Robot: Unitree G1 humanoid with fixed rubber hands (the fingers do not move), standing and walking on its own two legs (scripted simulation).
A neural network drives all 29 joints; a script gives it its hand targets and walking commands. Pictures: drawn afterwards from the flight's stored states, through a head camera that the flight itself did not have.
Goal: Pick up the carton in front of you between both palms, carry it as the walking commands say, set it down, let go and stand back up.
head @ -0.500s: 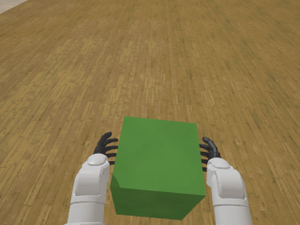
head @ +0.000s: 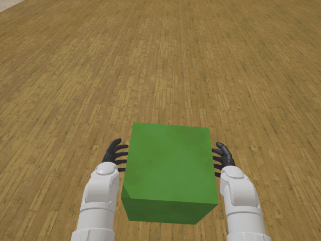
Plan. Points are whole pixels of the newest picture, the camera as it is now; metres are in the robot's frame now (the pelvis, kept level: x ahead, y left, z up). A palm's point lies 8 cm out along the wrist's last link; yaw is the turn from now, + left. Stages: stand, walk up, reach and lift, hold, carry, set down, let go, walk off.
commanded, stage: carry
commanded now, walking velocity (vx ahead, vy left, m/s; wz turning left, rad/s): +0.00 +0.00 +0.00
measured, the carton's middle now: (166, 177) +0.32 +0.00 -0.05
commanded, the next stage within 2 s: hold in 0.46 s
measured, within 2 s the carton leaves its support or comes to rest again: neither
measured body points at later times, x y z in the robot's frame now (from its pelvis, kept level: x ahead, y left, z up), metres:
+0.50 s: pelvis -0.01 -0.01 +0.00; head -0.03 -0.01 +0.45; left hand +0.29 +0.14 +0.03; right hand +0.29 -0.16 +0.03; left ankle +0.07 +0.12 -0.73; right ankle -0.05 -0.09 -0.73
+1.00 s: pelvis -0.01 +0.04 +0.01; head -0.04 +0.07 +0.46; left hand +0.32 +0.13 +0.04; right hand +0.26 -0.17 +0.05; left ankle +0.08 +0.14 -0.73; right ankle -0.05 -0.09 -0.73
